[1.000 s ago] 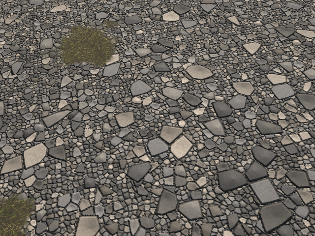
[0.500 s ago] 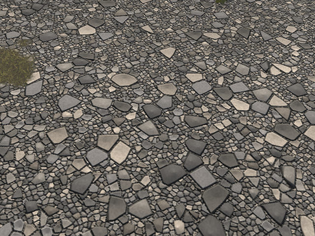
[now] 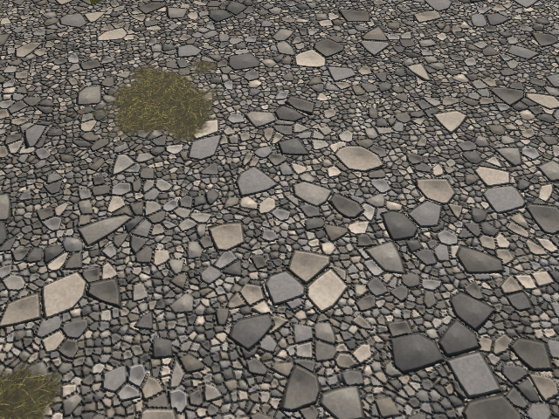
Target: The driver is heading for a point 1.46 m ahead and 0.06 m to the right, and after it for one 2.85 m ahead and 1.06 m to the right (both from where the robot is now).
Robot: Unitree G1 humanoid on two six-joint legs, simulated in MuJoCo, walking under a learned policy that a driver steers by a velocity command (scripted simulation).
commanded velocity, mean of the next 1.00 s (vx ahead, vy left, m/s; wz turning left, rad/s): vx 0.47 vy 0.00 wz -0.13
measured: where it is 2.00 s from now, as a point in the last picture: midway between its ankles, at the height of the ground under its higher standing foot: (272, 314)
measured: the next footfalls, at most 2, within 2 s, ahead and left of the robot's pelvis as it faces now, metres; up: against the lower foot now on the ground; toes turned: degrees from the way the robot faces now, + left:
left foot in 0.16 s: +0.24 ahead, +0.17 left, +0.00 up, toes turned +9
right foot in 0.74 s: +0.58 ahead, +0.03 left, +0.00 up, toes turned -3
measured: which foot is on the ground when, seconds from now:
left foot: up 0.00-0.14, down 0.16-0.76, up 0.78-1.00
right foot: down 0.00-0.16, up 0.18-0.72, down 0.74-1.00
